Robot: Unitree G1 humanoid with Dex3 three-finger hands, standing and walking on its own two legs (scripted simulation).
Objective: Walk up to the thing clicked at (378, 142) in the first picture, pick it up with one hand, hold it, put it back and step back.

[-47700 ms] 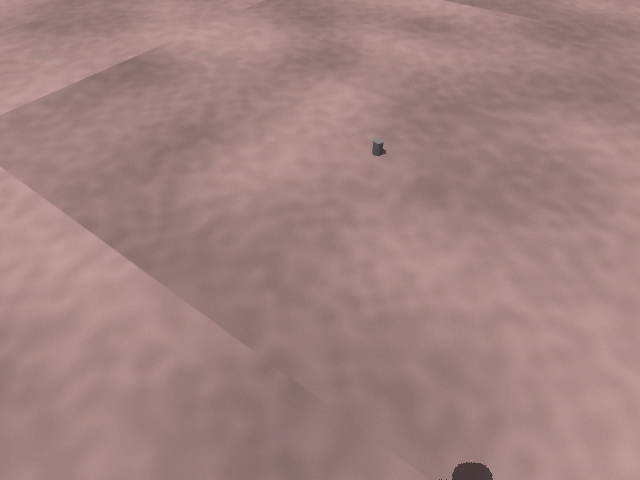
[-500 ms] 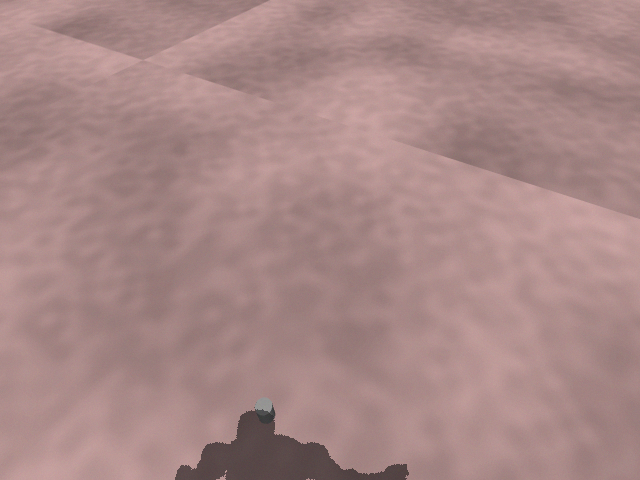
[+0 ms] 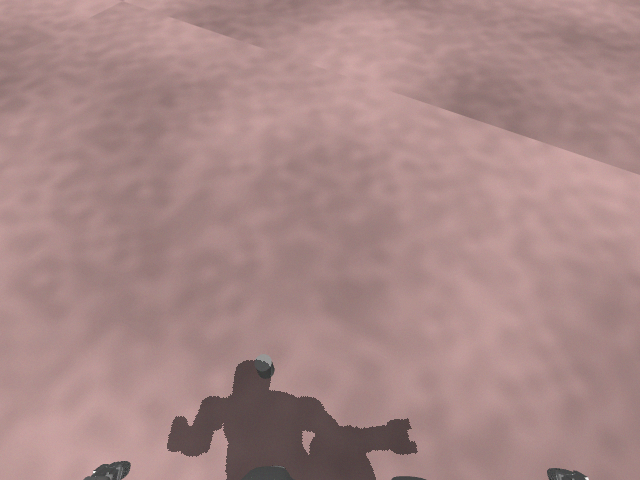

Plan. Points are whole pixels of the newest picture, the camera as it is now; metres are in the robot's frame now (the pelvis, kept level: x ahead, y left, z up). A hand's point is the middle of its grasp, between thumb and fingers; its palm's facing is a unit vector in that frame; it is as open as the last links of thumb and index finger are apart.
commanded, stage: step back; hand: left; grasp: from above
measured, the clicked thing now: (264, 366) +0.47 +0.20 -0.73
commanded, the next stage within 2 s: none
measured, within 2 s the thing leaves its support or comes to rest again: neither
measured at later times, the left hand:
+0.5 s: hand out of the picture +0.05 +0.29 -0.17, palm faces -0.12 -0.92 -0.38, open 7.4 cm
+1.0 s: hand out of the picture -0.07 +0.30 -0.16, palm faces -0.03 -0.93 -0.36, open 7.4 cm
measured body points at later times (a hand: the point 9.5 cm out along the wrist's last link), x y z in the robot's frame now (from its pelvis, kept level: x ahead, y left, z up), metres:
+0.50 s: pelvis -0.08 +0.03 -0.02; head -0.01 +0.03 +0.43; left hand +0.05 +0.34 -0.14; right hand -0.01 -0.28 -0.13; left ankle -0.03 +0.12 -0.74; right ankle -0.12 -0.09 -0.72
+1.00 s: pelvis -0.21 +0.04 -0.01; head -0.15 +0.06 +0.44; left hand -0.07 +0.35 -0.13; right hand -0.13 -0.28 -0.11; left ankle -0.18 +0.15 -0.74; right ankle -0.22 -0.10 -0.65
